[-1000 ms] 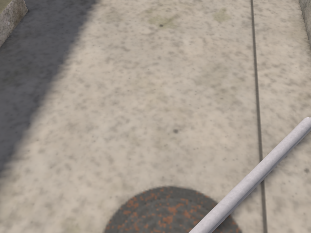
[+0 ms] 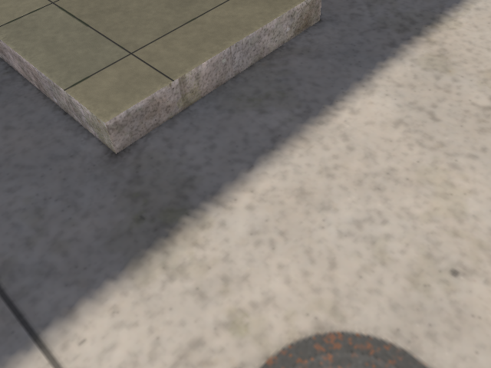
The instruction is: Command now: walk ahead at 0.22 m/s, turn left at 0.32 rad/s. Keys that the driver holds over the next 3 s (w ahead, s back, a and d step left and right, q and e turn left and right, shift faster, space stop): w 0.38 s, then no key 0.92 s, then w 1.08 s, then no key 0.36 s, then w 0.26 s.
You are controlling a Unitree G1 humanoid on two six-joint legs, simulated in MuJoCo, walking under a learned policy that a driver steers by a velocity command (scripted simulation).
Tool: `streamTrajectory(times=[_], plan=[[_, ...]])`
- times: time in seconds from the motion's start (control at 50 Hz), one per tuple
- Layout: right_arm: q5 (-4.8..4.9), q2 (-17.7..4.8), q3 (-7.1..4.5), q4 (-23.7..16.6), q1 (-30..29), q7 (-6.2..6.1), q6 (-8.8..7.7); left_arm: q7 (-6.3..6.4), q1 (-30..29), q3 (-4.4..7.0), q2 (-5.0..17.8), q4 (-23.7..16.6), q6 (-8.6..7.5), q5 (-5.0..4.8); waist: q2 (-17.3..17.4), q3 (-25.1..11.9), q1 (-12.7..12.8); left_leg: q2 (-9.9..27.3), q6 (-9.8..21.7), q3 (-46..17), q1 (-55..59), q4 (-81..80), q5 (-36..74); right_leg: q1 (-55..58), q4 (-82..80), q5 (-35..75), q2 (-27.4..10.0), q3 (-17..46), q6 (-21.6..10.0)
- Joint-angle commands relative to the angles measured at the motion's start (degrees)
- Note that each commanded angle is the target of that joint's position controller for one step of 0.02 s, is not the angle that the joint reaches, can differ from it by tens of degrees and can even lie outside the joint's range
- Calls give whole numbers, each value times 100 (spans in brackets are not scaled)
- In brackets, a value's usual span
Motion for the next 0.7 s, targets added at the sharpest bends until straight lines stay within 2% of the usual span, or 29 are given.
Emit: streamTrajectory(times=[0.02, 0.06, 0.08, 0.1, 0.12, 0.14, 0.16, 0.18, 0.22, 0.26, 0.3, 0.34, 0.38, 0.4, 0.42, 0.44, 0.46, 0.48, 0.5, 0.52, 0.54, 0.56, 0.58, 0.6, 0.62, 0.64, 0.66, 0.68, 0.7], plan=[[15, -291, 24, -476, -226, -8, -199, -113, 207, 316, 1042, -154, -24, 18, -1068, -67, 60, -120, 364, 459, 420, -1269, -128, -61, -1332, -1258, -1299, 1462, -904], [-27, -104, 97, -67, 608, -96, -356, -126, 106, 290, 905, -63, 19, -89, -622, -44, -440, -246, 663, 716, 1934, -2773, 1096, -933, -771, -1359, -995, 1024, -690], [-69, -226, 80, 183, 1176, -157, -436, -122, 79, 218, 637, -69, 0, -79, -153, -146, -671, -40, 707, 311, 2944, -3062, 992, -1726, -76, -1579, -698, 663, -467], [-164, -635, 35, 229, 1704, -204, -517, -174, 11, 45, 28, -237, -25, -26, 1275, -400, -847, 1569, 836, -1854, 3559, -3814, -802, -2682, 2031, -2215, -134, -46, -148], [-86, -1348, -138, 122, 1621, -280, -543, -168, -423, 126, 380, -527, -41, 54, 1457, 377, -906, 2538, 1522, -3489, 2604, -4228, -1095, -3780, 2717, -1976, 199, 122, -17], [-78, -998, -73, 174, 1407, -317, -569, -196, -753, 236, 780, -583, -56, 30, 674, 823, -815, 2316, 1647, -3006, 2317, -4162, -932, -3880, 3291, -1430, -198, 560, -4], [-42, -740, 31, 132, 1084, -304, -630, -279, -515, 237, 745, -432, -106, -55, 628, 812, -534, 1947, 1517, -2499, 2203, -4138, -547, -3793, 3469, -928, -222, 634, 1], [-50, -633, 58, 108, 856, -286, -686, -325, -229, 234, 736, -243, -145, -80, 658, 690, -337, 1621, 1361, -1942, 2176, -4170, 142, -3621, 3580, -574, -278, 627, 39], [-22, -478, 107, 160, 863, -290, -795, -380, -87, 229, 702, -60, -134, 22, 550, 427, -240, 1305, 1284, -1269, 2066, -4152, 1557, -3366, 3921, -145, -293, 465, 119], [12, -470, 111, 338, 1158, -240, -872, -388, -254, 201, 561, -136, -100, 32, 497, 345, -228, 1266, 1312, -1010, 2151, -4031, 2601, -3631, 4348, -60, -285, 384, 157], [45, -409, 129, 494, 1354, -233, -896, -380, -649, 153, 473, -313, -82, 28, 425, 454, -246, 1174, 1342, -774, 1932, -4165, 2882, -3721, 4083, 107, -301, 298, 230], [31, -375, 141, 621, 1451, -263, -881, -403, -1080, 81, 349, -516, -54, 35, 511, 598, -305, 1121, 1351, -666, 1806, -4268, 3055, -3655, 3450, 204, -272, 226, 287], [50, -548, 107, 678, 1475, -271, -910, -466, -1230, -7, 183, -545, -49, -3, 539, 572, -379, 1229, 1356, -471, 1539, -4468, 3477, -2894, 2563, 318, -156, 12, 174], [55, -545, 112, 785, 1551, -283, -911, -445, -1255, -10, 176, -559, -49, 6, 470, 633, -359, 1303, 1316, -416, 1637, -4371, 4111, -2701, 2306, 304, -110, -6, 66], [38, -426, 158, 869, 1591, -301, -922, -421, -1193, 23, 243, -542, -76, -8, 425, 591, -334, 1249, 1255, -285, 1947, -4111, 4755, -2644, 2002, 689, -85, 37, -26], [26, -456, 177, 892, 1494, -291, -932, -365, -809, 34, 245, -467, -113, 42, 639, 337, -165, 1366, 1201, -146, 2056, -3583, 6338, -2193, 2201, 241, 163, -181, -219], [68, -245, 251, 947, 1706, -285, -906, -299, -692, 80, 391, -343, -188, 38, 126, 51, -200, 1006, 996, 84, 1999, -2915, 7719, -1738, 2240, -67, 495, -362, -328], [52, -386, 259, 1062, 1885, -316, -898, -267, -458, 92, 312, -267, -255, 7, 223, -299, -112, 908, 829, 46, 1952, -2203, 8342, -1101, 2002, -171, 725, -389, -378], [86, -578, 229, 1150, 1921, -336, -903, -256, -108, 112, 280, -132, -312, -36, 270, -567, 89, 853, 684, 15, 1530, -1402, 8200, -174, 1592, 297, 718, -232, -392], [220, -764, 191, 1105, 1589, -335, -947, -247, 574, 178, 363, 147, -356, -46, 172, -943, 520, 641, 436, 113, 575, -324, 7127, 1290, 863, 1295, 486, 182, -496], [418, -721, 182, 855, 1183, -340, -1026, -209, 1525, 354, 862, 460, -356, -53, -785, -1665, 1038, -157, 91, 443, -544, 2214, 4635, 2434, -43, 1892, -843, 2031, -1165], [292, -497, 195, 675, 1146, -354, -1090, -207, 1189, 293, 841, 524, -403, -106, -933, -1763, 574, -202, 240, -168, -1030, 3005, 427, 2204, -421, 4190, -1777, 2859, -1508], [276, -299, 199, 599, 730, -376, -1033, -191, 613, 249, 745, 475, -476, -101, -440, -1051, 337, 113, 398, -359, -1005, 2890, 176, 1261, -595, 4479, -1656, 2210, -1415], [298, -229, 200, 637, 913, -371, -979, -185, 209, 157, 512, 459, -559, -94, -270, -466, 56, 308, 518, -332, -922, 2292, 143, 605, -832, 4632, -1744, 1794, -1352], [158, -107, 203, 646, 1060, -402, -912, -189, 111, 94, 351, 507, -614, -127, -402, -62, -56, 461, 548, -346, -846, 1793, 182, 155, -986, 4504, -1780, 1707, -1392], [-3, -23, 211, 739, 1142, -450, -815, -179, -27, 56, 189, 574, -657, -170, -484, 278, -133, 560, 470, -295, -612, 1390, 347, -404, -1225, 4064, -1534, 1382, -1288], [-89, 107, 241, 803, 1243, -471, -730, -160, -173, 21, 68, 645, -674, -153, -518, 361, -254, 570, 370, -251, -354, 969, 477, -714, -1363, 3798, -1294, 1091, -1179], [-101, 148, 256, 837, 1352, -466, -709, -153, -349, -7, 59, 612, -755, -57, -471, 183, -341, 545, 294, -128, -69, 470, 749, -841, -1343, 4162, -1192, 782, -1167], [-60, 223, 299, 849, 1475, -415, -727, -164, -456, -31, 66, 661, -786, -7, -462, 9, -492, 529, 253, 107, 208, -366, 1272, -845, -1197, 4483, -942, 390, -1112]])
Next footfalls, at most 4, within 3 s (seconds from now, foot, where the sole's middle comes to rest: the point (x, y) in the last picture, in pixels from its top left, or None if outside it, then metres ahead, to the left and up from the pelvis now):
0.08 left None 0.01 0.11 -0.78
0.42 right None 0.35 -0.09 -0.75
0.88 left None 0.43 0.13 -0.78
1.98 left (252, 274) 0.76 0.06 -0.78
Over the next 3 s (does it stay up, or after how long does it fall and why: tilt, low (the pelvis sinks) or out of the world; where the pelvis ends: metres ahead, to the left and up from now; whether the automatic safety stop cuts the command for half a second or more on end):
stays up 0.97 -0.07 0.00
